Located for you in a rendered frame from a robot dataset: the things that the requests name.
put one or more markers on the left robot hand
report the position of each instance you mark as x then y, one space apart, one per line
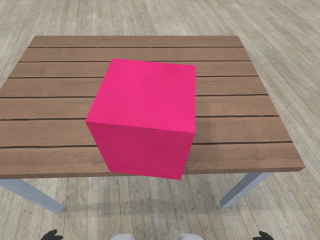
51 236

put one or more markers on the carton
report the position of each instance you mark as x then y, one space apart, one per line
143 117

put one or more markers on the table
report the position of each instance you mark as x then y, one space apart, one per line
47 97

